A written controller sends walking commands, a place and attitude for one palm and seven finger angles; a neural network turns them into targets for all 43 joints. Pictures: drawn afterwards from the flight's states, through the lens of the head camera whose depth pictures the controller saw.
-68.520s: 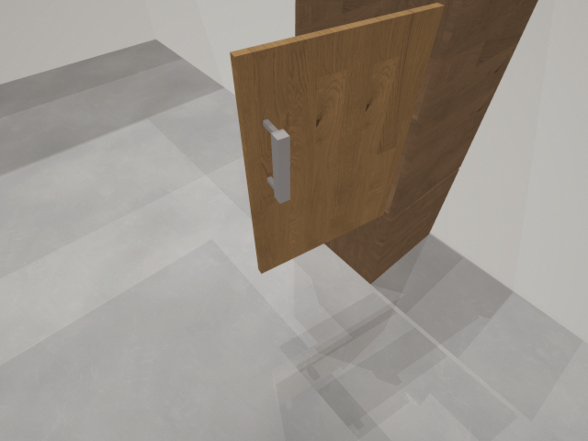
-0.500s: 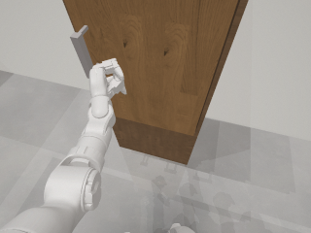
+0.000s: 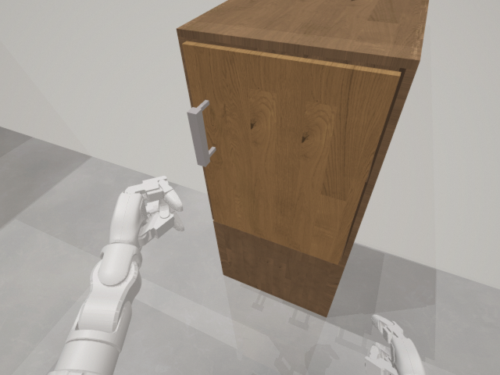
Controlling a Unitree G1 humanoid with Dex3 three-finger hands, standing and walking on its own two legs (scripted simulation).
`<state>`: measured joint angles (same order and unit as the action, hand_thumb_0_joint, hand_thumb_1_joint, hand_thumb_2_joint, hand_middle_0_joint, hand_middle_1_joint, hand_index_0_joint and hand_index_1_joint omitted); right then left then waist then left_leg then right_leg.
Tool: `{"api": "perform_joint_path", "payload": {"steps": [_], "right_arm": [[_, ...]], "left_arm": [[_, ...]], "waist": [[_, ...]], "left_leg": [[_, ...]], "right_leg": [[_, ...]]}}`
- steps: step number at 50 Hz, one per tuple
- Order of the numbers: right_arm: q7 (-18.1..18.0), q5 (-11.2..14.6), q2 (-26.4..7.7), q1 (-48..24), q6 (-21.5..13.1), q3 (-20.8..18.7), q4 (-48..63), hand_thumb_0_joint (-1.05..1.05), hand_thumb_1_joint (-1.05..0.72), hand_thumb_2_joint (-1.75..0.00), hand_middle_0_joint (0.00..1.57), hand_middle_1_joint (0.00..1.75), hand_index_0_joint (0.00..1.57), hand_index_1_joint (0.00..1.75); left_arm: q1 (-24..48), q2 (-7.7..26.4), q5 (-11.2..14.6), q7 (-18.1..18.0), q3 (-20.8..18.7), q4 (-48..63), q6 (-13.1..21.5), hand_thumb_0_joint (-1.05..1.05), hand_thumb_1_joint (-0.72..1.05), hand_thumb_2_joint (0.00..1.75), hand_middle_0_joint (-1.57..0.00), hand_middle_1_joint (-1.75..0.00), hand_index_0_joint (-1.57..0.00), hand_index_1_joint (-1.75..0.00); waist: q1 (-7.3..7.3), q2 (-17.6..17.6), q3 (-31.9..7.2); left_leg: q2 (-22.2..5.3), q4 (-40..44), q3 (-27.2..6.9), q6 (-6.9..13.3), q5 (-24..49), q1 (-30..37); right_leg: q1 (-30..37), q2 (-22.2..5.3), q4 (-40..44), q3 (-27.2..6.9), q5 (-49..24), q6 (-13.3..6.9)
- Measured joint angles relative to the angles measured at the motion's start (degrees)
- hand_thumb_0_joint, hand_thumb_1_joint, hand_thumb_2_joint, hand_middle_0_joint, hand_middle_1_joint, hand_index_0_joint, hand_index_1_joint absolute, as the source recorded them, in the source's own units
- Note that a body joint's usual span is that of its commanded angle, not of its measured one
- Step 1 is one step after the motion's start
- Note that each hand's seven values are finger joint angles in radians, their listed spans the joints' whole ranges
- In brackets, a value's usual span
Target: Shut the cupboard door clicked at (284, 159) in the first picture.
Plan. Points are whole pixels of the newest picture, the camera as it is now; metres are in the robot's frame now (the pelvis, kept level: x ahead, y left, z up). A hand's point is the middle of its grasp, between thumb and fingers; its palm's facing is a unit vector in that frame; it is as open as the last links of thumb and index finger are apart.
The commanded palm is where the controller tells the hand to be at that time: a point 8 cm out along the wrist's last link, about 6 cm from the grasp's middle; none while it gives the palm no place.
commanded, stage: draw the hand back to the body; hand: left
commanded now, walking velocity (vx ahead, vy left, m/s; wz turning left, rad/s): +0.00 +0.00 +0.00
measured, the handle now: (204, 133) +0.64 +0.14 +0.05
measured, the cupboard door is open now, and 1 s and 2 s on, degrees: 0 0 0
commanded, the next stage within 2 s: step back with the hand held close in 0.90 s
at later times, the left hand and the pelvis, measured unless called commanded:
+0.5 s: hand (24, 271) +0.21 +0.28 +0.16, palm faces +0.43 -0.82 -0.38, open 5.9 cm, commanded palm +0.15 +0.33 +0.18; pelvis +0.01 +0.02 +0.01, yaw +2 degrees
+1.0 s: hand (8, 281) +0.19 +0.29 +0.17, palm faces +0.47 -0.80 -0.37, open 7.4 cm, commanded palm +0.14 +0.32 +0.18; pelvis +0.01 +0.02 +0.01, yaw +1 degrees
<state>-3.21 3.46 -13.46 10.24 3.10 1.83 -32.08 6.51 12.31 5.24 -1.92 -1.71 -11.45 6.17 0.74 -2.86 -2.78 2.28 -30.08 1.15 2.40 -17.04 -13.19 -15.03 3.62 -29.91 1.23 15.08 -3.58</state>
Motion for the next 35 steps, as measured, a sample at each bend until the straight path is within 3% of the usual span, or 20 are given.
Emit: {"api": "perform_joint_path", "payload": {"steps": [12,28,35], "right_arm": [[0.2,-1.7,1.1,-1.3,-1.5,2.1,0.1,0.01,-0.91,-0.90,0.21,0.30,0.20,0.30],[0.5,-2.2,0.6,2.1,-4.1,0.3,-3.1,0.02,-0.91,-0.90,0.21,0.30,0.21,0.30],[-0.1,-2.2,-0.8,2.3,-5.9,-0.7,-4.3,0.02,-0.91,-0.90,0.21,0.30,0.20,0.30]], "left_arm": [[-16.4,3.1,-1.2,-1.5,-3.8,18.9,-3.7,0.02,0.89,0.90,-0.82,-0.97,-0.82,-0.97],[-33.5,8.2,-0.4,-3.0,-18.3,31.9,-3.1,0.01,0.89,0.90,-0.39,-0.50,-0.39,-0.50],[-32.8,6.6,-0.8,-4.2,-18.4,31.2,-2.4,0.01,0.89,0.90,-0.26,-0.36,-0.26,-0.36]], "waist": [[-3.62,-1.2,1.8],[-4.11,-2.1,1.3],[-4.83,-2.1,1.7]], "left_leg": [[1.2,5.9,-1.6,1.0,2.1,7.2],[1.5,5.7,-1.5,1.5,1.5,7.8],[2.0,5.3,-1.9,1.8,1.9,7.3]], "right_leg": [[8.0,-1.2,6.5,1.1,-1.7,0.9],[9.1,-1.4,7.3,0.9,-1.7,1.7],[8.5,-1.9,6.4,1.4,-1.6,1.9]]}}
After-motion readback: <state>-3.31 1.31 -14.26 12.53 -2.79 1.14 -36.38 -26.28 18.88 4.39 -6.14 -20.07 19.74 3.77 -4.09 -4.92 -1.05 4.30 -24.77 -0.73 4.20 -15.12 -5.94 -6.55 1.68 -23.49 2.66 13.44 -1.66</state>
